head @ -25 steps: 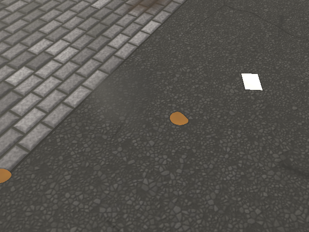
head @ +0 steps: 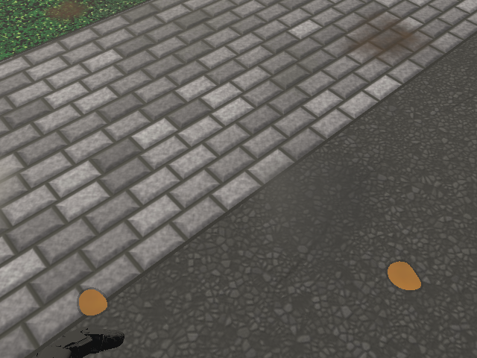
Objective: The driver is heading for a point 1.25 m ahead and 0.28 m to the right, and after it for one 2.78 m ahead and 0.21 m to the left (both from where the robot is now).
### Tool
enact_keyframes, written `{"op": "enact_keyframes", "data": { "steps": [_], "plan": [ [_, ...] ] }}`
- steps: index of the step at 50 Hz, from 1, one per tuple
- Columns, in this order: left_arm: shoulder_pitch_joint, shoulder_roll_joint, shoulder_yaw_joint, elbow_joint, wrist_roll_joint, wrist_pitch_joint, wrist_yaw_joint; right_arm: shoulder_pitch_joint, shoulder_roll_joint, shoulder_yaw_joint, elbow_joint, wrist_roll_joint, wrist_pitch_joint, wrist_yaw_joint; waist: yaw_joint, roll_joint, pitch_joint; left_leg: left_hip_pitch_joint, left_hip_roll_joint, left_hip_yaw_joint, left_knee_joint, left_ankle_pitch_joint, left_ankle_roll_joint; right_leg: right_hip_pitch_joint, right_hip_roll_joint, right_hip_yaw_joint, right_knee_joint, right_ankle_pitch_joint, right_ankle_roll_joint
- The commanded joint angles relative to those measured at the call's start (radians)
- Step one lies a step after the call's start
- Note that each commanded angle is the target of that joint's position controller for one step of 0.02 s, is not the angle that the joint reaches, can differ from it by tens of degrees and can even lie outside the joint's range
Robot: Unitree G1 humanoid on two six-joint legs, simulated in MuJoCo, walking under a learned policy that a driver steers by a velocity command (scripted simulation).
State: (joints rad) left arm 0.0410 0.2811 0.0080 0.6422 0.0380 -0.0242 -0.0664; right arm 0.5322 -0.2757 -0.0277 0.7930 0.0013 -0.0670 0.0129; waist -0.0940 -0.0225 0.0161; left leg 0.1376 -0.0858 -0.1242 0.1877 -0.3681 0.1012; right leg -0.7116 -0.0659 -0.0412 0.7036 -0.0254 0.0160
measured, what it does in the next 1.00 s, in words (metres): walks ahead, turning right: right foot, then left foot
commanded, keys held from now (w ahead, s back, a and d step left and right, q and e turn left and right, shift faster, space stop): w+shift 0.30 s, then w+e+shift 0.70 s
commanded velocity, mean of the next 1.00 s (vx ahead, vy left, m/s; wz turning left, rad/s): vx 0.99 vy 0.00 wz -0.37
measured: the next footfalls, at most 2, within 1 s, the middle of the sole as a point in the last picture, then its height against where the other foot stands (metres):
right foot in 0.10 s outside the picture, level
left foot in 0.56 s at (177, 269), level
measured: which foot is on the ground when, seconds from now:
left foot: down 0.00-0.12, up 0.14-0.54, down 0.56-1.00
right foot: up 0.00-0.08, down 0.10-0.56, up 0.58-1.00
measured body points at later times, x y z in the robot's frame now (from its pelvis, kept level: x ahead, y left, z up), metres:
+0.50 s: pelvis +0.45 -0.01 +0.00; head +0.49 -0.01 +0.45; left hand +0.34 +0.23 -0.13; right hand +0.75 -0.19 -0.05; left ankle +0.67 +0.13 -0.69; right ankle +0.26 -0.11 -0.73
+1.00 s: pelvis +0.92 -0.06 -0.03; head +0.94 -0.08 +0.42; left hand +1.24 +0.05 -0.09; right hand +0.76 -0.29 -0.16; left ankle +0.71 +0.13 -0.70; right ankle +1.06 -0.15 -0.72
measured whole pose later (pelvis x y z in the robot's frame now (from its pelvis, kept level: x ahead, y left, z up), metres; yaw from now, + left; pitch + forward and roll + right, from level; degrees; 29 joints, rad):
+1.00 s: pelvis +0.92 -0.06 -0.03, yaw -25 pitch +0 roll +2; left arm -0.01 0.31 0.02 0.66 0.02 -0.02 -0.08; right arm 0.49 -0.26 -0.04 0.93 -0.03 -0.07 -0.02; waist -0.04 -0.03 0.05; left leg 0.25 0.04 0.33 0.49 -0.38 -0.06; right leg -0.59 0.03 -0.17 0.70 -0.10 -0.21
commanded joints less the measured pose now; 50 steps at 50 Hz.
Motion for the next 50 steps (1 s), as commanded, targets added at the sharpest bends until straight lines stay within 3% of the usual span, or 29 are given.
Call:
{"op": "enact_keyframes", "data": {
  "steps": [1, 3, 4, 5, 6, 7, 8, 9, 10, 13, 16, 18, 21, 24, 26, 27, 28, 29, 30, 31, 33, 34, 37, 40, 43, 45, 47, 49, 50],
  "plan": [
    [-0.140, 0.086, 0.021, -0.095, -0.012, -0.018, 0.009, -0.077, -0.204, -0.052, -0.030, 0.004, -0.032, -0.007, 0.045, 0.095, 0.077, -0.131, 0.237, -0.077, -0.078, 0.700, 0.106, 0.191, 0.051, -0.047, -0.122, 0.059, -0.062],
    [0.035, 0.136, 0.045, -0.049, -0.016, -0.017, 0.034, -0.086, -0.249, -0.062, -0.007, -0.013, -0.031, -0.010, 0.127, 0.126, -0.038, -0.069, 0.240, -0.048, 0.123, 1.135, 0.071, 0.401, 0.126, -0.066, -0.097, -0.060, -0.099],
    [0.249, 0.164, 0.063, 0.010, -0.022, -0.015, 0.052, -0.113, -0.261, -0.067, 0.000, -0.030, -0.020, -0.014, 0.234, 0.128, -0.136, -0.112, 0.229, -0.026, 0.355, 1.226, 0.058, 0.609, 0.152, -0.079, -0.085, -0.137, -0.113],
    [0.484, 0.200, 0.083, 0.076, -0.014, -0.013, 0.073, -0.158, -0.234, -0.061, 0.000, -0.045, -0.018, -0.017, 0.352, 0.097, -0.219, -0.291, 0.188, -0.007, 0.663, 1.085, 0.045, 0.869, 0.078, -0.018, -0.061, -0.222, -0.126],
    [0.593, 0.302, 0.112, 0.099, 0.022, -0.020, 0.088, -0.098, -0.087, -0.026, -0.035, -0.021, -0.025, -0.011, 0.321, -0.184, -0.321, -0.583, 0.042, 0.039, 1.136, 0.458, 0.011, 1.071, -0.172, 0.390, -0.164, -0.710, -0.189],
    [0.503, 0.292, 0.104, 0.101, 0.020, -0.025, 0.065, -0.027, -0.047, -0.008, -0.051, 0.000, -0.041, 0.008, 0.206, -0.366, -0.357, -0.766, -0.082, -0.072, 1.257, -0.057, 0.019, 1.065, -0.286, 0.965, -0.476, -0.883, -0.231],
    [0.333, 0.207, 0.096, 0.077, 0.010, -0.026, 0.054, -0.114, -0.105, -0.013, -0.046, -0.012, -0.033, 0.000, 0.164, -0.194, -0.155, -0.845, 0.013, -0.049, 1.283, 0.033, 0.033, 0.910, -0.273, 0.877, -0.495, -0.881, -0.243],
    [0.295, 0.144, 0.086, 0.076, -0.002, -0.033, 0.050, -0.179, -0.134, -0.013, -0.047, -0.024, -0.030, 0.005, 0.151, -0.030, -0.092, -0.809, 0.066, -0.022, 1.236, 0.112, 0.031, 0.770, -0.258, 0.718, -0.483, -0.743, -0.250],
    [0.288, 0.112, 0.076, 0.094, 0.004, -0.040, 0.049, -0.232, -0.127, -0.011, -0.056, -0.035, -0.025, 0.012, 0.134, 0.030, -0.049, -0.777, 0.098, -0.012, 1.169, 0.118, 0.029, 0.664, -0.212, 0.599, -0.488, -0.630, -0.233],
    [0.321, 0.071, 0.053, 0.161, -0.003, -0.068, 0.052, -0.268, -0.068, 0.012, -0.080, -0.053, 0.003, 0.035, 0.073, -0.030, 0.042, -0.759, 0.148, -0.019, 1.048, 0.110, -0.003, 0.494, -0.142, 0.414, -0.562, -0.518, -0.214],
    [0.381, 0.093, 0.054, 0.195, -0.025, -0.091, 0.044, -0.433, -0.067, 0.028, -0.144, -0.060, 0.009, 0.043, 0.082, -0.005, 0.136, -0.903, 0.204, 0.057, 0.896, 0.241, -0.041, 0.477, -0.118, 0.311, -0.659, -0.380, -0.237],
    [0.406, 0.090, 0.053, 0.200, -0.038, -0.097, 0.039, -0.558, -0.062, 0.041, -0.191, -0.057, -0.005, 0.052, 0.106, 0.019, 0.163, -0.853, 0.203, 0.115, 0.681, 0.378, -0.068, 0.445, -0.063, 0.224, -0.690, -0.204, -0.231],
    [0.445, 0.141, 0.065, 0.215, -0.055, -0.108, 0.047, -0.644, -0.036, 0.057, -0.210, -0.038, -0.015, 0.066, 0.129, 0.016, 0.138, -0.624, 0.150, 0.174, 0.463, 0.543, -0.069, 0.431, -0.058, 0.177, -0.726, 0.102, -0.216],
    [0.473, 0.174, 0.069, 0.238, -0.048, -0.095, 0.055, -0.663, -0.072, 0.043, -0.214, -0.042, -0.017, 0.042, 0.135, -0.007, 0.077, -0.583, 0.102, 0.180, 0.367, 0.482, -0.056, 0.653, -0.078, 0.177, -0.599, 0.447, -0.201],
    [0.483, 0.218, 0.076, 0.252, -0.031, -0.083, 0.064, -0.500, -0.132, 0.014, -0.170, -0.046, -0.025, 0.017, 0.059, -0.065, -0.065, -0.382, 0.041, 0.171, 0.351, 0.293, -0.036, 0.738, -0.088, 0.183, -0.329, 0.737, -0.171],
    [0.453, 0.233, 0.081, 0.249, -0.026, -0.075, 0.066, -0.312, -0.167, -0.005, -0.115, -0.044, -0.029, 0.000, -0.038, -0.066, -0.158, -0.162, 0.055, 0.161, 0.331, 0.255, -0.030, 0.661, -0.062, 0.172, -0.094, 0.673, -0.158],
    [0.426, 0.181, 0.072, 0.226, -0.022, -0.077, 0.064, -0.123, -0.236, -0.034, -0.078, -0.060, -0.031, -0.024, -0.111, -0.024, -0.266, 0.094, 0.218, 0.020, 0.366, 0.067, -0.018, 0.458, -0.012, 0.159, 0.196, 0.405, -0.155],
    [0.539, -0.016, 0.033, 0.181, -0.060, -0.081, 0.062, -0.058, -0.307, -0.060, -0.068, -0.107, -0.032, -0.030, -0.022, 0.261, -0.441, 0.395, 0.560, -0.469, 0.294, -0.260, 0.064, 0.104, 0.096, 0.101, 0.587, -0.394, -0.133],
    [0.465, 0.068, 0.044, 0.151, -0.073, -0.073, 0.064, -0.089, -0.277, -0.062, -0.083, -0.077, -0.020, -0.021, -0.041, 0.257, -0.487, 0.328, 0.572, -0.707, 0.117, -0.387, 0.082, 0.012, 0.098, 0.132, 0.715, -0.404, -0.151],
    [0.342, 0.109, 0.058, 0.141, -0.060, -0.063, 0.064, -0.184, -0.195, -0.049, -0.074, -0.065, -0.023, -0.018, -0.021, 0.161, -0.272, 0.171, 0.500, -0.510, 0.097, -0.333, 0.053, -0.054, 0.035, 0.128, 0.694, -0.287, -0.155],
    [0.277, 0.080, 0.056, 0.143, -0.039, -0.044, 0.042, -0.241, -0.106, -0.032, -0.049, -0.062, -0.030, -0.015, 0.025, 0.072, -0.095, -0.071, 0.419, -0.231, 0.064, -0.001, 0.017, -0.007, -0.023, 0.119, 0.614, -0.223, -0.142],
    [0.302, 0.057, 0.055, 0.135, -0.024, -0.025, 0.032, -0.233, -0.092, -0.027, -0.030, -0.053, -0.036, -0.018, 0.065, 0.123, -0.075, -0.141, 0.413, -0.154, 0.050, 0.063, 0.015, 0.026, -0.038, 0.117, 0.601, -0.227, -0.128],
    [0.212, 0.005, 0.043, 0.085, -0.010, 0.021, 0.012, -0.212, -0.050, -0.019, 0.020, -0.019, -0.059, -0.006, 0.103, 0.102, 0.012, -0.222, 0.392, 0.036, -0.019, 0.185, -0.012, -0.033, -0.083, 0.094, 0.574, -0.200, -0.109],
    [0.082, 0.008, 0.028, 0.018, -0.009, 0.028, -0.010, -0.235, -0.049, -0.020, 0.035, -0.024, -0.076, -0.004, 0.126, 0.107, 0.085, -0.293, 0.324, 0.244, -0.069, 0.362, -0.037, -0.043, -0.077, 0.039, 0.440, -0.023, -0.106],
    [-0.025, 0.033, 0.018, -0.021, -0.015, 0.024, -0.030, -0.221, -0.102, -0.030, 0.047, -0.027, -0.081, -0.012, 0.126, 0.053, 0.132, -0.287, 0.283, 0.383, -0.114, 0.530, -0.058, 0.059, -0.032, -0.063, 0.177, 0.098, -0.143],
    [-0.062, 0.045, 0.016, -0.026, -0.015, 0.018, -0.035, -0.172, -0.146, -0.036, 0.058, -0.025, -0.076, -0.020, 0.123, 0.046, 0.128, -0.199, 0.288, 0.427, -0.060, 0.891, -0.074, 0.138, 0.034, -0.141, 0.074, 0.108, -0.179],
    [0.020, 0.086, 0.028, 0.003, -0.019, 0.013, -0.024, -0.143, -0.208, -0.050, 0.048, -0.025, -0.048, -0.035, 0.177, 0.099, 0.045, -0.080, 0.312, 0.431, 0.119, 1.312, -0.088, 0.251, 0.114, -0.183, 0.049, 0.019, -0.208],
    [0.324, 0.157, 0.064, 0.084, -0.021, 0.009, -0.002, -0.203, -0.262, -0.068, 0.017, -0.036, -0.007, -0.045, 0.336, 0.134, -0.112, -0.128, 0.354, 0.397, 0.534, 1.447, -0.065, 0.573, 0.167, -0.143, 0.057, -0.120, -0.254],
    [0.513, 0.202, 0.096, 0.151, -0.021, 0.010, 0.021, -0.225, -0.258, -0.070, 0.003, -0.045, 0.005, -0.038, 0.398, 0.091, -0.189, -0.283, 0.332, 0.375, 0.858, 1.221, -0.064, 0.828, 0.182, -0.070, -0.001, -0.202, -0.279]
  ]
}}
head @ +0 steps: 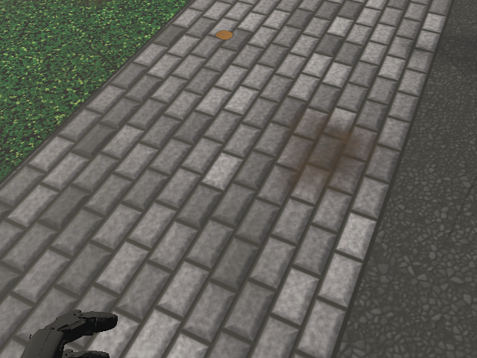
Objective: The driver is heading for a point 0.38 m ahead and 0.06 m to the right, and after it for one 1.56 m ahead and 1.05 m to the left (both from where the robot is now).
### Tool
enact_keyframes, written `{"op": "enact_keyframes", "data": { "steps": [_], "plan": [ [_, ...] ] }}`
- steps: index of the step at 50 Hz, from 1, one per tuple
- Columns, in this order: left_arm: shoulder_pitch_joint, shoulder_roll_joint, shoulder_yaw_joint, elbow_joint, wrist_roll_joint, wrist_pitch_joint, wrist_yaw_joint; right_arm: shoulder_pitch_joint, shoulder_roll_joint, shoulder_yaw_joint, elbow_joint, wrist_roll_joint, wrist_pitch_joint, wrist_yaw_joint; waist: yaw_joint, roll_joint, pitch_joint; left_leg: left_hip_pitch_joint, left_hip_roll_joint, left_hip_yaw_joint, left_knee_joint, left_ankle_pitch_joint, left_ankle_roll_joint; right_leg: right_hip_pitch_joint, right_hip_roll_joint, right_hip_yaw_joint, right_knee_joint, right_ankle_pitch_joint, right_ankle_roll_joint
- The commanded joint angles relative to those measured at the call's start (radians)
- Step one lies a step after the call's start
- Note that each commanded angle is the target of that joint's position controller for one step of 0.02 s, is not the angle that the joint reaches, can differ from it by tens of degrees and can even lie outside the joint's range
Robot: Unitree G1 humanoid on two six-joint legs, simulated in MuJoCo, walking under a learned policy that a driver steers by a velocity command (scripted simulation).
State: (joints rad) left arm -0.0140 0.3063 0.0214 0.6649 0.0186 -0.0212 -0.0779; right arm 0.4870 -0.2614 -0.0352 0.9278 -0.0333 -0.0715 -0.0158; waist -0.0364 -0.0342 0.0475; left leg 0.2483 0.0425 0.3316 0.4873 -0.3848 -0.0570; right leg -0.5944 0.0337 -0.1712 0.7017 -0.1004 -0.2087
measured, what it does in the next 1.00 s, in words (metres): walks ahead, turning left: right foot, then left foot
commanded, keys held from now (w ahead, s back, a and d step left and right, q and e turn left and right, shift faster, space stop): w+e+shift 0.16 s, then q+shift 0.84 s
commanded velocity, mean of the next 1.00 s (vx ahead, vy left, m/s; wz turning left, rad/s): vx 0.39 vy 0.00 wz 0.23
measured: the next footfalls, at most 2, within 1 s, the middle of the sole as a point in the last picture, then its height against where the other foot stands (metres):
right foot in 0.02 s outside the picture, level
left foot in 0.42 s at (232, 297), level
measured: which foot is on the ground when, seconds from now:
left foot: down 0.00-0.00, up 0.02-0.40, down 0.42-1.00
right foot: up 0.00-0.00, down 0.02-0.40, up 0.42-0.98, down 1.00-1.00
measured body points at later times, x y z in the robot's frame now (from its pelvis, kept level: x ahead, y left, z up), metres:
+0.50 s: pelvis +0.43 +0.02 +0.01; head +0.47 +0.00 +0.46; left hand +0.55 +0.28 -0.11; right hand +0.57 -0.27 -0.09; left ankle +0.60 +0.04 -0.70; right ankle +0.22 -0.05 -0.58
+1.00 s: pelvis +0.60 -0.04 +0.03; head +0.63 -0.03 +0.48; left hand +0.72 +0.28 -0.04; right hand +0.82 -0.30 -0.04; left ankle +0.60 +0.04 -0.70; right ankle +0.72 -0.14 -0.70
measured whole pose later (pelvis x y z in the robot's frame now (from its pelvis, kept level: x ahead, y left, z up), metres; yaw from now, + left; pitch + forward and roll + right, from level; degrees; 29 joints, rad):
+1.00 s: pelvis +0.60 -0.04 +0.03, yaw +17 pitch +1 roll -1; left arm 0.06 0.32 0.07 0.69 -0.01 -0.07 0.02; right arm 0.23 -0.35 -0.10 0.57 0.03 0.07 -0.05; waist -0.03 0.01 0.03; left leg -0.27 -0.29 -0.46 0.56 -0.23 0.06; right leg -0.35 0.09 0.21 0.44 -0.10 0.04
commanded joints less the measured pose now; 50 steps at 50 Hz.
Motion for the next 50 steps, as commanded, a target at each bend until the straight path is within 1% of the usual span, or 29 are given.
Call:
{"op": "enact_keyframes", "data": {
  "steps": [1, 2, 3, 4, 5, 7, 8, 11, 12, 14, 15, 17, 19, 20, 21, 22, 23, 24, 25, 26, 27, 29, 32, 35, 38, 43, 48, 49, 50],
  "plan": [
    [0.500, 0.241, 0.113, 0.133, -0.024, 0.022, 0.057, -0.201, -0.164, -0.041, -0.152, -0.011, 0.005, 0.011, 0.259, -0.133, -0.132, -0.682, -0.001, -0.091, 0.961, 0.208, 0.062, 0.790, -0.035, 0.286, -0.089, -0.181, -0.092],
    [0.413, 0.362, 0.127, 0.075, 0.015, 0.036, 0.053, -0.120, -0.116, -0.020, -0.276, 0.001, -0.021, 0.016, 0.114, -0.240, -0.286, -1.077, -0.097, -0.268, 1.243, -0.132, 0.010, 1.063, -0.257, 0.869, -0.246, -0.162, -0.299],
    [0.436, 0.331, 0.132, 0.050, 0.012, 0.039, 0.065, -0.234, -0.158, -0.014, -0.305, -0.005, -0.052, 0.014, 0.178, -0.037, -0.309, -1.172, -0.044, -0.416, 1.201, -0.046, 0.024, 1.035, -0.302, 1.013, -0.430, -0.349, -0.294],
    [0.412, 0.269, 0.121, 0.073, 0.006, 0.029, 0.075, -0.268, -0.166, -0.010, -0.301, -0.001, -0.065, 0.014, 0.135, 0.071, -0.142, -1.163, 0.009, -0.424, 1.074, 0.010, 0.032, 0.855, -0.287, 0.949, -0.485, -0.356, -0.240],
    [0.384, 0.224, 0.108, 0.090, 0.000, 0.015, 0.079, -0.282, -0.154, -0.006, -0.298, -0.009, -0.061, 0.011, 0.074, 0.132, -0.053, -1.085, 0.049, -0.419, 0.959, 0.028, 0.027, 0.679, -0.242, 0.848, -0.486, -0.261, -0.196],
    [0.322, 0.172, 0.087, 0.079, -0.007, -0.019, 0.086, -0.247, -0.135, 0.002, -0.281, -0.041, -0.015, 0.011, -0.002, 0.140, 0.001, -0.925, 0.091, -0.418, 0.832, 0.013, -0.001, 0.425, -0.148, 0.677, -0.487, -0.105, -0.164],
    [0.320, 0.154, 0.079, 0.078, -0.012, -0.031, 0.083, -0.252, -0.126, 0.005, -0.285, -0.044, 0.006, 0.015, -0.015, 0.132, 0.008, -0.881, 0.104, -0.408, 0.761, -0.007, -0.017, 0.344, -0.113, 0.628, -0.495, -0.084, -0.160],
    [0.327, 0.135, 0.070, 0.103, -0.015, -0.063, 0.075, -0.356, -0.052, 0.031, -0.328, -0.023, 0.007, 0.032, -0.006, 0.112, 0.069, -0.777, 0.093, -0.303, 0.438, 0.221, -0.011, 0.227, -0.036, 0.392, -0.483, 0.504, -0.088],
    [0.351, 0.115, 0.066, 0.118, -0.022, -0.069, 0.068, -0.371, -0.022, 0.042, -0.325, -0.016, -0.001, 0.039, 0.020, 0.097, 0.047, -0.706, 0.067, -0.269, 0.307, 0.362, 0.014, 0.236, 0.006, 0.306, -0.462, 0.628, -0.038],
    [0.439, 0.098, 0.058, 0.158, -0.038, -0.084, 0.059, -0.407, -0.007, 0.045, -0.313, 0.002, -0.008, 0.044, 0.089, 0.042, -0.006, -0.656, 0.008, -0.224, 0.154, 0.620, 0.064, 0.360, -0.005, 0.272, -0.474, 0.663, 0.026],
    [0.467, 0.065, 0.048, 0.151, -0.063, -0.075, 0.088, -0.538, -0.049, 0.022, -0.352, 0.051, -0.054, 0.040, 0.157, 0.062, -0.013, -0.672, -0.024, -0.268, 0.079, 0.668, 0.061, 0.406, -0.055, 0.310, -0.442, 0.512, 0.039],
    [0.478, 0.122, 0.051, 0.177, -0.033, -0.053, 0.111, -0.539, -0.073, 0.008, -0.360, 0.057, -0.079, 0.051, 0.133, -0.023, -0.045, -0.696, -0.067, -0.269, -0.038, 0.723, 0.092, 0.567, -0.092, 0.292, -0.385, 0.507, 0.075],
    [0.439, 0.144, 0.057, 0.166, 0.007, -0.039, 0.121, -0.376, -0.139, -0.028, -0.309, 0.057, -0.079, 0.058, 0.046, -0.069, -0.136, -0.549, -0.135, -0.274, -0.001, 0.686, 0.112, 0.636, -0.105, 0.262, -0.235, 0.691, 0.121],
    [0.349, 0.159, 0.060, 0.137, 0.018, -0.033, 0.122, -0.207, -0.170, -0.047, -0.265, 0.058, -0.075, 0.061, -0.064, -0.091, -0.180, -0.409, -0.142, -0.272, -0.002, 0.684, 0.118, 0.595, -0.088, 0.226, -0.051, 0.754, 0.149],
    [0.251, 0.147, 0.057, 0.100, 0.029, -0.029, 0.122, -0.026, -0.192, -0.057, -0.215, 0.052, -0.063, 0.054, -0.162, -0.048, -0.228, -0.237, -0.070, -0.347, -0.024, 0.771, 0.126, 0.479, -0.032, 0.192, 0.267, 0.593, 0.194],
    [0.423, -0.001, 0.026, 0.073, 0.057, -0.029, 0.110, -0.052, -0.251, -0.053, -0.228, 0.018, -0.062, 0.059, -0.003, 0.331, -0.313, 0.073, 0.158, -0.693, 0.109, 1.167, 0.275, 0.120, 0.121, 0.205, 0.719, -0.509, 0.269],
    [0.576, 0.017, 0.006, 0.073, -0.001, -0.037, 0.086, -0.124, -0.247, -0.057, -0.287, -0.014, -0.061, 0.061, 0.032, 0.289, -0.520, 0.225, 0.315, -1.128, -0.033, 0.928, 0.430, -0.035, 0.131, 0.361, 0.920, -0.496, 0.276],
    [0.482, 0.107, 0.022, 0.061, -0.019, -0.037, 0.081, -0.224, -0.222, -0.068, -0.346, 0.008, -0.042, 0.054, -0.002, 0.144, -0.457, 0.108, 0.282, -1.114, -0.100, 0.614, 0.418, -0.056, 0.070, 0.390, 0.905, -0.388, 0.255],
    [0.331, 0.151, 0.038, 0.023, -0.010, -0.035, 0.085, -0.287, -0.171, -0.055, -0.359, 0.037, -0.015, 0.045, 0.001, -0.025, -0.286, -0.111, 0.206, -0.999, -0.149, 0.419, 0.367, -0.061, 0.040, 0.356, 0.820, -0.331, 0.237],
    [0.274, 0.142, 0.040, -0.005, -0.003, -0.030, 0.092, -0.309, -0.171, -0.048, -0.366, 0.043, -0.003, 0.041, 0.035, -0.083, -0.188, -0.279, 0.172, -0.968, -0.190, 0.366, 0.352, -0.062, 0.028, 0.341, 0.769, -0.316, 0.235],
    [0.264, 0.130, 0.039, -0.026, 0.006, -0.021, 0.097, -0.314, -0.185, -0.054, -0.366, 0.039, 0.001, 0.038, 0.062, -0.065, -0.144, -0.387, 0.121, -0.929, -0.214, 0.377, 0.338, -0.031, 0.015, 0.345, 0.690, -0.300, 0.234],
    [0.282, 0.099, 0.038, -0.027, 0.009, -0.011, 0.105, -0.323, -0.167, -0.054, -0.366, 0.038, 0.008, 0.035, 0.088, 0.014, -0.107, -0.491, 0.041, -0.830, -0.217, 0.458, 0.300, 0.011, -0.002, 0.339, 0.538, -0.287, 0.244],
    [0.231, 0.061, 0.032, -0.043, 0.014, -0.005, 0.123, -0.278, -0.202, -0.069, -0.351, 0.049, 0.028, 0.009, 0.073, 0.056, -0.167, -0.499, 0.017, -0.797, -0.162, 0.667, 0.271, 0.012, 0.018, 0.328, 0.371, -0.249, 0.281],
    [0.159, 0.076, 0.043, -0.058, -0.003, 0.009, 0.131, -0.278, -0.236, -0.084, -0.365, 0.067, 0.071, -0.026, 0.057, 0.091, -0.205, -0.472, -0.005, -0.835, -0.151, 0.465, 0.203, -0.021, 0.032, 0.358, 0.288, -0.154, 0.302],
    [0.078, 0.077, 0.049, -0.071, -0.013, 0.002, 0.131, -0.270, -0.227, -0.086, -0.375, 0.069, 0.104, -0.046, 0.027, 0.140, -0.161, -0.460, -0.037, -0.876, -0.162, 0.237, 0.162, -0.041, 0.041, 0.381, 0.193, -0.102, 0.301],
    [-0.011, 0.083, 0.059, -0.078, -0.018, -0.040, 0.115, -0.242, -0.218, -0.101, -0.385, 0.060, 0.122, -0.049, -0.012, 0.195, -0.130, -0.360, -0.044, -0.950, -0.116, 0.280, 0.183, -0.008, 0.061, 0.401, 0.014, -0.106, 0.290],
    [0.021, 0.114, 0.081, -0.047, -0.029, -0.068, 0.092, -0.284, -0.206, -0.102, -0.424, 0.064, 0.126, -0.038, 0.009, 0.205, -0.130, -0.377, -0.063, -1.035, -0.029, 0.419, 0.182, 0.227, 0.061, 0.392, -0.258, -0.081, 0.270],
    [0.053, 0.114, 0.086, -0.031, -0.033, -0.068, 0.092, -0.292, -0.191, -0.095, -0.427, 0.072, 0.127, -0.033, 0.029, 0.163, -0.136, -0.425, -0.103, -1.010, 0.032, 0.279, 0.157, 0.332, 0.023, 0.382, -0.377, 0.034, 0.252],
    [0.048, 0.124, 0.087, -0.032, -0.029, -0.059, 0.095, -0.220, -0.133, -0.078, -0.413, 0.072, 0.129, -0.027, -0.009, 0.037, -0.193, -0.526, -0.168, -0.916, 0.164, -0.089, 0.120, 0.507, -0.118, 0.456, -0.394, 0.157, 0.187]
  ]
}}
